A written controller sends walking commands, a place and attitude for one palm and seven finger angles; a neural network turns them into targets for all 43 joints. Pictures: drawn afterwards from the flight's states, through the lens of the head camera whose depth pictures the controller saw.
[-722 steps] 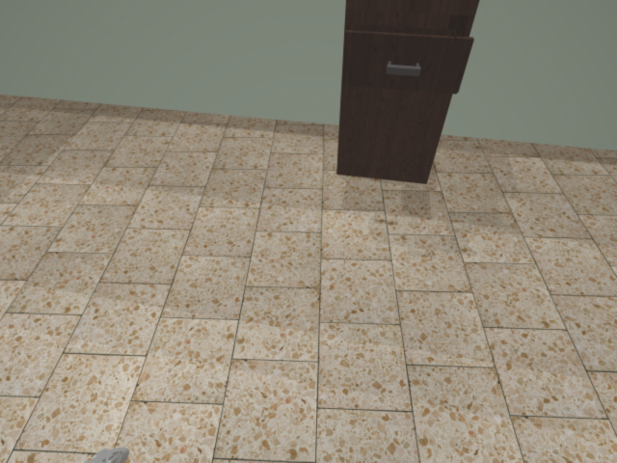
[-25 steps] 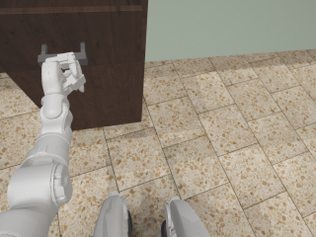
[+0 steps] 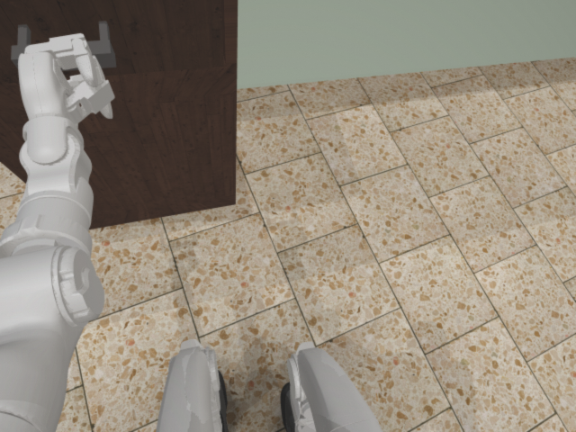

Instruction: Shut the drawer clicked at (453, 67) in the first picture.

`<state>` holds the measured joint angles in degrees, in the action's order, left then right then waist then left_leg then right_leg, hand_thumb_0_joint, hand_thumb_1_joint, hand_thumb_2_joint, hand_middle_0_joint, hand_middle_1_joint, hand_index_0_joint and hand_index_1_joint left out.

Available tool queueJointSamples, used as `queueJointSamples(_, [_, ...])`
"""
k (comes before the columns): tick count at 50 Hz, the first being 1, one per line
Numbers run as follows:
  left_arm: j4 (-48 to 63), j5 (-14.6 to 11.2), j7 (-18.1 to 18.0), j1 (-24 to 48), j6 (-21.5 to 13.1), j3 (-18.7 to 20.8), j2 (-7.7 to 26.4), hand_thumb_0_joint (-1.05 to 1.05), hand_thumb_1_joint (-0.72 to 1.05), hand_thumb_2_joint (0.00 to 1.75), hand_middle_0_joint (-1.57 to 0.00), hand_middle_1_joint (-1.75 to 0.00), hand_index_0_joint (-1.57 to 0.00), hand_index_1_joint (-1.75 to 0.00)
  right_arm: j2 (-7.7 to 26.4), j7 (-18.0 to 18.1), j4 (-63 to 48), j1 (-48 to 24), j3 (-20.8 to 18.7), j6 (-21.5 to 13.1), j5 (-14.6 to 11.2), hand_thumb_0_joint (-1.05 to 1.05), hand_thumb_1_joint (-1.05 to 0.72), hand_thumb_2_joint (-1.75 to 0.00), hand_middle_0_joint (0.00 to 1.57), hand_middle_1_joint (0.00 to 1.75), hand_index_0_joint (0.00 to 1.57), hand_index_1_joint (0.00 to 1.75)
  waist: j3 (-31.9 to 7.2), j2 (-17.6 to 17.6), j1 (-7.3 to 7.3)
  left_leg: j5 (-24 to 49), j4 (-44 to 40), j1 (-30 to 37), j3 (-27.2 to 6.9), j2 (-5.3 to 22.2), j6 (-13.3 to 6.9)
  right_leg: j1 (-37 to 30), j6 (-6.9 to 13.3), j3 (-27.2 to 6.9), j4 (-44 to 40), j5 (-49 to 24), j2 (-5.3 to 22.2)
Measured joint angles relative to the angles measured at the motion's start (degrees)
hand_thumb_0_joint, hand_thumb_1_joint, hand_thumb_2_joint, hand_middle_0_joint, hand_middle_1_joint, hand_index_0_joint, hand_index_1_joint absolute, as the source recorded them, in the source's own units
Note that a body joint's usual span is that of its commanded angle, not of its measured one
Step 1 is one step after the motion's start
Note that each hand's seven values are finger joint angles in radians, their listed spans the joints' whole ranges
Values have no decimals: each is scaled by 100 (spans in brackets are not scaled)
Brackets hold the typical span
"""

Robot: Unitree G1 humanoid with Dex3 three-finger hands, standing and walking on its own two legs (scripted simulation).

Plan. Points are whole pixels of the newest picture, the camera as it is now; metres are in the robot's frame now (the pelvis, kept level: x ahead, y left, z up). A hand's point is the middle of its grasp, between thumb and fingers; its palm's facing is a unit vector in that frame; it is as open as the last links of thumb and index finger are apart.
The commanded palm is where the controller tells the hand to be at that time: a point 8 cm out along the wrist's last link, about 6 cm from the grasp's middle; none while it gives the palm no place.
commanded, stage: push the drawer shut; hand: left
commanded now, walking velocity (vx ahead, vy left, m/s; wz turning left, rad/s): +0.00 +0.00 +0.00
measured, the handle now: (65, 44) +0.62 +0.24 +0.06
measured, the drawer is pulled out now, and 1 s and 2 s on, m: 0.01 0.00 0.00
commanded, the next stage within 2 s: pull the fist back off the drawer in 0.30 s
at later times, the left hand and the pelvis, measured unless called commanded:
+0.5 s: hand (90, 77) +0.57 +0.20 +0.06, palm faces +0.14 -0.99 -0.03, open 3.1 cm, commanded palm +0.59 +0.19 +0.06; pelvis -0.02 +0.00 -0.02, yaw +0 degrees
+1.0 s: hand (103, 82) +0.56 +0.19 +0.06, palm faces +0.14 -0.99 -0.01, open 2.9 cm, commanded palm +0.53 +0.20 +0.06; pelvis -0.01 +0.01 -0.01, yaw -1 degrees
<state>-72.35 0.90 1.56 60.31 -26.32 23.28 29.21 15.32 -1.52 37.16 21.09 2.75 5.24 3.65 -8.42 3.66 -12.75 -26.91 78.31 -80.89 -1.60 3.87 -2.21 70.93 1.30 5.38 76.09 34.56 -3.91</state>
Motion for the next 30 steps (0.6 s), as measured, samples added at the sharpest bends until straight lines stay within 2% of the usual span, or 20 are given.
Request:
queueJointSamples(4, [-118,80,20,251,107,60,189,5,79,92,-140,-160,-140,-160,7,-4,-7,31,41,-21,17,0,-91,-90,20,30,20,30,29,9,-79,-5,63,-128,-27,17,2,117,5,23,45,-1,-20])
queueJointSamples(10, [-255,163,209,424,154,123,383,1,70,94,-140,-160,-140,-160,-3,14,-6,117,107,-47,15,0,-91,-90,20,30,20,30,40,1,-96,-7,164,-277,-81,32,3,241,11,71,120,-1,-42])
queueJointSamples(21, [-430,193,136,929,405,-207,716,-1,58,94,-140,-160,-140,-160,-27,97,42,57,225,-269,31,0,-91,-90,20,30,21,30,64,-37,-247,133,289,-649,-220,-23,0,546,13,216,227,-96,-10])
queueJointSamples(30, [-423,255,10,1179,611,-398,727,-1,59,95,-140,-160,-140,-160,-28,110,35,58,269,-415,68,0,-91,-90,20,30,21,30,95,-68,-297,255,271,-788,-236,-57,-36,672,-19,238,215,-202,21])
